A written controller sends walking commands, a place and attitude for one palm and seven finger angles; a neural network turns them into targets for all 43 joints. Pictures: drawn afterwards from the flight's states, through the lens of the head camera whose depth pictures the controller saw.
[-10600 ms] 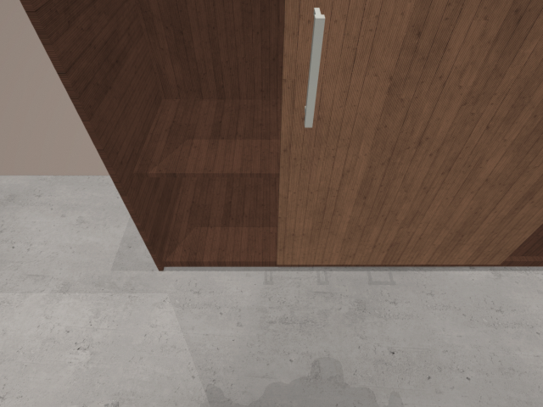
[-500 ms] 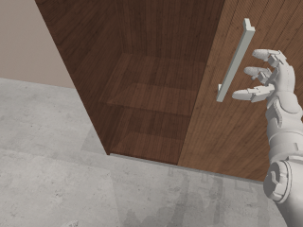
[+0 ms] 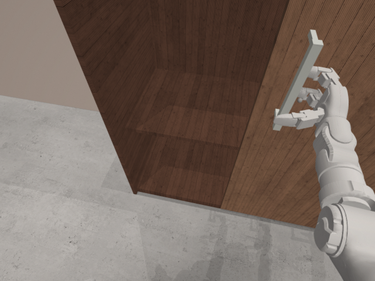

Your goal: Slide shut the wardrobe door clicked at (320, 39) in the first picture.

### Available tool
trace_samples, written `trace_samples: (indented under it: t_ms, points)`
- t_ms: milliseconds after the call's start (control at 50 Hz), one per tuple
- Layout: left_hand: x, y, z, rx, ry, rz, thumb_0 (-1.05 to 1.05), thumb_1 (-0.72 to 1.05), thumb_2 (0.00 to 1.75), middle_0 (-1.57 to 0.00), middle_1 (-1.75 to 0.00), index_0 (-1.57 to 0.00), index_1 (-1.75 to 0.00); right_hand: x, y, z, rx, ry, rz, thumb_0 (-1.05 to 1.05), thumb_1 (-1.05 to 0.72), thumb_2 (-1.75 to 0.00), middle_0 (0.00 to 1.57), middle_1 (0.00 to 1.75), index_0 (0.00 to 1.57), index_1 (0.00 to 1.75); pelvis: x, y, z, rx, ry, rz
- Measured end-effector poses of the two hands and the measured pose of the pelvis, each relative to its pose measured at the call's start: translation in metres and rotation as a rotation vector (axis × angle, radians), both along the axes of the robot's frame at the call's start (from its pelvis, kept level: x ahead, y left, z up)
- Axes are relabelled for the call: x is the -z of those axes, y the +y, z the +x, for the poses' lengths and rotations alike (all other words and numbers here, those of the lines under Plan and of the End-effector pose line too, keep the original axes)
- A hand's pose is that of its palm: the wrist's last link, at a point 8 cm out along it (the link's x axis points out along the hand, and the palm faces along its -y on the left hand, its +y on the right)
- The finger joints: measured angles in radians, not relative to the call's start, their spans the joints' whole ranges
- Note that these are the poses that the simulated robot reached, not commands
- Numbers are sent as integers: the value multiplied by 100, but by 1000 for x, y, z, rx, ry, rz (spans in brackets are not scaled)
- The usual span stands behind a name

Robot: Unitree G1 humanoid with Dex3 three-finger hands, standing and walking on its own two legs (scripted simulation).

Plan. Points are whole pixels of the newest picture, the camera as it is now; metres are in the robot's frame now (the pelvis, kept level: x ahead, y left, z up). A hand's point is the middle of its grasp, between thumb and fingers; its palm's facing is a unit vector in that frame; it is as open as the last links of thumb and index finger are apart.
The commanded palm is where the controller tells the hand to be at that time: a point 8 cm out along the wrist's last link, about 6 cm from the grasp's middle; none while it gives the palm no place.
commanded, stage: feel for the door with the fingertips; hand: right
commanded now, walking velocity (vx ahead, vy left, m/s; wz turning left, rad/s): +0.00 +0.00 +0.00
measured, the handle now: (292, 86) +0.53 -0.14 +0.15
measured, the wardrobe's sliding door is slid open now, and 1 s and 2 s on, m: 0.48 0.48 0.48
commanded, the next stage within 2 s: slide the fingers in behind the handle in 0.26 s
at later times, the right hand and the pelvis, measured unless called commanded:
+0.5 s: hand (305, 95) +0.49 -0.16 +0.16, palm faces +0.06 +1.00 +0.01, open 13.7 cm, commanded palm +0.46 -0.21 +0.15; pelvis +0.00 +0.00 +0.00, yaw +0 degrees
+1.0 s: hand (299, 100) +0.47 -0.14 +0.16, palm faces +0.06 +1.00 +0.01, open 14.0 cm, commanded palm +0.45 -0.19 +0.15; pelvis -0.01 -0.01 +0.00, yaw +0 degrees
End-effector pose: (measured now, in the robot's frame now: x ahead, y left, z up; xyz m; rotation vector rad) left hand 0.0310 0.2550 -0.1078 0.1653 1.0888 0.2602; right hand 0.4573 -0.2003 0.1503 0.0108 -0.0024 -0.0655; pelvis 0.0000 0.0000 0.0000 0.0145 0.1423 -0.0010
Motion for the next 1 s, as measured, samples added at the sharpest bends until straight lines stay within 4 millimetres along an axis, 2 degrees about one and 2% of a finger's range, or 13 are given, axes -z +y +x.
trace_samples:
  t_ms: [140,400,600,720,860,1000]
  points:
    - [1,3,0,11,0,3,0,90,90,-20,-30,-21,-30,-8,-4,5,10,-6,-18,-2,50,-30,30,120,30,120,1,2,-2,5,9,-1]
    - [0,10,-27,-15,76,29,0,90,90,-20,-30,-21,-29,-7,-9,11,-6,-8,-3,-1,50,-30,35,124,34,123,2,2,-3,5,24,3]
    - [0,3,-38,-31,91,18,0,90,90,-20,-30,-20,-29,-4,-8,8,-8,-14,0,-1,50,-30,33,122,33,122,2,-3,-5,-3,24,4]
    - [1,-4,-31,-30,64,2,0,90,90,-20,-30,-21,-29,-3,-8,1,-4,-30,1,-2,50,-30,31,121,31,121,1,-6,-4,-10,13,3]
    - [2,-10,-11,-3,13,-8,0,90,90,-20,-30,-21,-29,-4,-5,-8,-9,-25,-1,-2,50,-30,30,121,30,120,1,-8,-4,-2,-6,5]
    - [1,-9,4,33,-26,-1,0,90,90,-20,-30,-21,-30,-5,3,-7,-10,-19,-5,-2,50,-30,30,120,30,120,2,-8,-8,9,-5,4]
